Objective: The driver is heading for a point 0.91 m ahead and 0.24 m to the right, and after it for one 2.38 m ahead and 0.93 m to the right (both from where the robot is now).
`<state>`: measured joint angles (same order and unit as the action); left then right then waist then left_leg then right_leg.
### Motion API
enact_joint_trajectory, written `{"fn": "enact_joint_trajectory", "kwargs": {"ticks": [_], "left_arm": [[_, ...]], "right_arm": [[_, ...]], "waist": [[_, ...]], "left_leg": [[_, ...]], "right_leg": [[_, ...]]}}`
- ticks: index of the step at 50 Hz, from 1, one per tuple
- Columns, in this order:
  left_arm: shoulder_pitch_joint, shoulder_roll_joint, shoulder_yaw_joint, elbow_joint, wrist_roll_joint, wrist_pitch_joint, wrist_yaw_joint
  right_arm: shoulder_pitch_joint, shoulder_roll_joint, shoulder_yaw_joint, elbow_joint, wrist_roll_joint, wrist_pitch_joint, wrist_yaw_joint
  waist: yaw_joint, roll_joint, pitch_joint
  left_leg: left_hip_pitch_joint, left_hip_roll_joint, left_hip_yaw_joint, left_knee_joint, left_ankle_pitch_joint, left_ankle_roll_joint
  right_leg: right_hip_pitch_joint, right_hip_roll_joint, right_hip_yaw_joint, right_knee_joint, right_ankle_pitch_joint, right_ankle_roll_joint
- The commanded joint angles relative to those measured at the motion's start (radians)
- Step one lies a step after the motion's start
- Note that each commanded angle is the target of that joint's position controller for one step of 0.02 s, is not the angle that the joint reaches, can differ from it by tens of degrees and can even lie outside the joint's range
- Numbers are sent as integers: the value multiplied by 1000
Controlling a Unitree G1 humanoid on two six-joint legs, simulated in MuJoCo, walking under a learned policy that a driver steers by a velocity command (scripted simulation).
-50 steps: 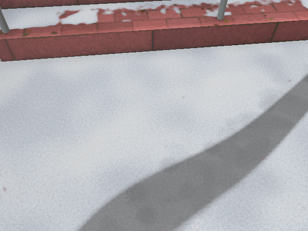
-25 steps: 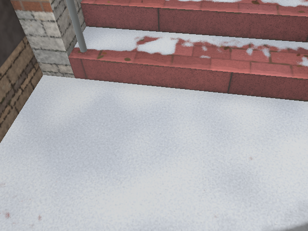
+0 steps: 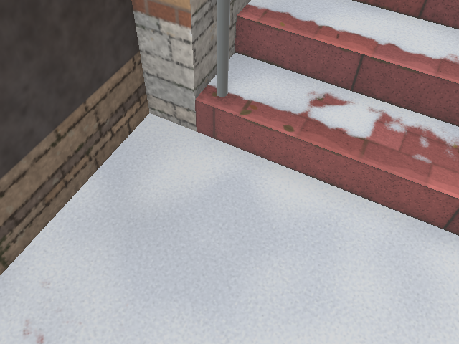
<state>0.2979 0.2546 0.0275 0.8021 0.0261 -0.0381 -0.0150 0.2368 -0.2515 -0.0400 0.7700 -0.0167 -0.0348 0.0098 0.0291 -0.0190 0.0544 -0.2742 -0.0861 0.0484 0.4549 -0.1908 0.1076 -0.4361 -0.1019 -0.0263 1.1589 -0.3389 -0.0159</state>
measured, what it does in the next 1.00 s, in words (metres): walks ahead: right foot, then left foot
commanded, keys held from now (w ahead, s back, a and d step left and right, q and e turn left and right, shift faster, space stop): w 0.44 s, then no key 0.40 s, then w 0.02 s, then w+e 0.14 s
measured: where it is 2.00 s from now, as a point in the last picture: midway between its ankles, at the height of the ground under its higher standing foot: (309, 239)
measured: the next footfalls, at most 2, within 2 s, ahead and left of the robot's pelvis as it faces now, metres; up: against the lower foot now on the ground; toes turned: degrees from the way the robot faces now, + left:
right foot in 0.38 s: +0.40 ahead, -0.13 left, +0.00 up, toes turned -3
left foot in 0.84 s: +0.54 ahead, +0.06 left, +0.00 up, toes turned +2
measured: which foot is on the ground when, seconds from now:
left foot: down 0.00-0.38, up 0.40-0.82, down 0.84-1.00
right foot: up 0.00-0.36, down 0.38-0.86, up 0.88-1.00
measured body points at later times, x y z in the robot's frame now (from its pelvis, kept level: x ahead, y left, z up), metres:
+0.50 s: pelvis +0.29 -0.05 -0.01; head +0.32 -0.06 +0.44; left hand +0.41 +0.21 -0.12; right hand +0.30 -0.32 -0.15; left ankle +0.13 +0.06 -0.64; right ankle +0.36 -0.13 -0.74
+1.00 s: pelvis +0.44 -0.03 +0.00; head +0.46 -0.02 +0.45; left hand +0.48 +0.21 -0.15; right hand +0.50 -0.29 -0.13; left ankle +0.50 +0.05 -0.74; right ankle +0.40 -0.13 -0.69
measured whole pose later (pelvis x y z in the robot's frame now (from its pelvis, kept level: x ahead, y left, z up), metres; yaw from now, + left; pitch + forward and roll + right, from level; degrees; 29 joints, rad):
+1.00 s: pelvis +0.44 -0.03 +0.00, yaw -2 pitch -1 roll -1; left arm 0.28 0.21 0.03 0.99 0.03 -0.02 -0.01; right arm 0.24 -0.21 -0.03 0.97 -0.02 -0.04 -0.03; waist 0.01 -0.02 0.03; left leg -0.26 -0.01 0.08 0.42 -0.15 0.07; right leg -0.33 0.02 -0.03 0.89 -0.46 -0.08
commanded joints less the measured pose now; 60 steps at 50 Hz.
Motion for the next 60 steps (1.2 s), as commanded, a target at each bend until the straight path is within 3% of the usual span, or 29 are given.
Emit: {"fn": "enact_joint_trajectory", "kwargs": {"ticks": [1, 5, 8, 14, 17, 18, 19, 20, 21, 22, 23, 24, 26, 28, 31, 34, 38, 41, 42, 43, 44, 45, 46, 47, 48, 50, 53, 56, 60], "left_arm": [[96, 80, 24, -19, 13, 18, -14], [-68, 70, 25, -57, 11, 21, -19], [-166, 61, 21, -81, 6, 15, -20], [-315, 64, 15, -132, 3, 4, -24], [-233, 81, 24, -113, 2, -6, -14], [-127, 100, 35, -79, 3, -12, -4], [49, 124, 48, -22, 11, -23, 8], [207, 210, 71, 6, 36, -30, 23], [232, 294, 91, 16, 36, -28, 17], [137, 223, 77, 11, -2, -21, 9], [32, 160, 60, -5, -13, -22, 8], [-12, 110, 46, -4, -10, -29, 5], [-19, 59, 26, 26, -16, -43, 8], [10, 68, 24, 56, -17, -59, 6], [9, 89, 22, 82, -18, -57, 9], [19, 80, 14, 106, -18, -44, 11], [57, 79, 12, 147, -15, -31, 19], [32, 68, 9, 166, -21, -19, 30], [57, 60, 9, 178, -15, -17, 35], [95, 54, 8, 174, -5, -16, 37], [214, -40, -12, 186, -11, -12, 33], [146, 29, 6, 190, -5, 5, 37], [30, 83, 25, 153, 2, 12, 28], [-18, 78, 31, 136, 3, 15, 15], [-31, 64, 32, 130, -1, 15, 3], [-2, 31, 31, 147, 8, 14, -8], [-25, 13, 33, 139, 12, 19, -15], [-76, 19, 36, 113, 1, 29, -25], [-154, 27, 34, 72, 9, 36, -41]], "right_arm": [[64, -109, -27, -17, 12, -36, -1], [131, -121, -31, 28, 14, -44, 1], [174, -120, -29, 54, 14, -48, 1], [255, -133, -26, 115, -1, -49, -14], [220, -160, -30, 130, -7, -49, -25], [204, -173, -32, 134, -11, -48, -26], [192, -170, -30, 136, -10, -46, -25], [220, -119, -13, 106, 10, -51, -21], [325, -48, -4, 103, 29, -52, -13], [244, -125, -21, 108, 0, -49, -18], [184, -123, -22, 95, 4, -52, -14], [148, -101, -15, 92, 3, -52, -13], [169, -72, -10, 105, -16, -27, -8], [184, -47, -6, 116, -18, -9, -3], [134, -30, 2, 113, -17, 3, -1], [32, -11, 18, 102, -10, 6, -3], [-19, -26, 19, 115, -5, 5, -21], [12, -24, 18, 147, -10, -8, -33], [35, -45, 15, 158, -10, -19, -45], [92, -104, 1, 172, -16, -28, -53], [109, -183, -21, 181, -4, -19, -49], [186, -181, -35, 198, 20, -2, -41], [189, -151, -29, 197, 6, -1, -37], [121, -125, -21, 184, -2, 1, -38], [67, -111, -19, 173, -5, -1, -43], [19, -90, -17, 167, 7, -18, -52], [43, -97, -22, 183, 13, -41, -58], [69, -110, -30, 194, 2, -48, -48], [75, -161, -53, 194, 1, -64, -41]], "waist": [[11, 69, -75], [-26, 66, 4], [-54, 70, 20], [-91, 75, 58], [-36, 85, 23], [11, 85, -37], [89, 54, -136], [129, -51, -271], [72, -272, -363], [50, -114, -270], [12, -46, -125], [-7, 3, -74], [-51, -32, -57], [-69, -45, -80], [-80, -61, -76], [-50, -89, -74], [-21, -82, -78], [-45, -58, -46], [-48, -15, -50], [-40, 51, -108], [10, 228, -135], [-89, 238, -127], [-114, 202, -56], [-82, 161, -13], [-51, 165, 16], [-13, 130, -14], [-12, 96, -42], [-24, 110, -37], [-42, 113, -18]], "left_leg": [[127, 252, -237, -261, 341, 130], [155, 238, -203, -333, 270, 125], [208, 237, -178, -335, 291, 113], [344, 280, -160, -296, 413, 96], [375, 290, -135, -177, 710, 64], [371, 274, -118, -46, 846, 50], [299, 229, -76, 167, 815, 31], [61, 161, -34, 485, 504, 7], [-246, -44, -38, 810, -296, -27], [-328, 13, -164, 878, -282, -7], [-332, 63, -146, 850, -193, -11], [-296, 95, -129, 798, -150, -17], [-198, 121, -110, 721, -142, -47], [-163, 104, -88, 676, -127, -69], [-179, 106, -49, 526, -49, -91], [-126, 108, -12, 328, 55, -96], [-75, 100, -11, 207, 80, -84], [21, 97, -19, 31, 102, -53], [99, 123, -55, -67, 195, -44], [210, 224, -153, -31, 329, -24], [326, 378, -335, -54, 304, 91], [317, 452, -499, -162, -35, 179], [262, 462, -552, -268, -315, 188], [183, 431, -511, -321, -462, 156], [122, 407, -443, -361, -453, 122], [97, 358, -316, -381, -312, 80], [125, 355, -200, -383, -213, 79], [131, 360, -129, -392, -225, 77], [112, 393, -73, -395, -284, 73]], "right_leg": [[-90, -22, 15, -52, 57, 10], [-223, -38, 8, -206, 214, 30], [-249, -25, 2, -341, 306, 29], [-229, 26, -26, -534, 319, -23], [-62, 89, -53, -600, 205, -75], [71, 128, -69, -621, 170, -95], [294, 131, -62, -671, 195, -124], [581, -88, 196, -694, 57, -187], [759, -334, 700, -828, 50, -313], [668, -280, 708, -879, 19, -285], [510, -261, 517, -881, 165, -267], [414, -218, 394, -891, 392, -245], [307, -152, 214, -896, 747, -206], [288, -132, 137, -895, 954, -207], [281, -92, 48, -902, 1020, -197], [272, -56, -7, -895, 980, -171], [321, -87, 25, -848, 892, -165], [312, -92, 61, -766, 738, -139], [290, -65, 71, -723, 593, -106], [243, -20, 50, -652, 317, -89], [80, 97, -17, -536, -121, -76], [-26, 163, -60, -387, -288, -72], [-115, 143, 2, -225, -322, -73], [-134, 107, 48, -181, -234, -75], [-128, 80, 60, -187, -159, -72], [-76, 64, 47, -187, -45, -49], [-108, 41, 25, -201, 35, -18], [-131, 24, 10, -265, 87, 3], [-99, 11, -11, -372, 101, -3]]}}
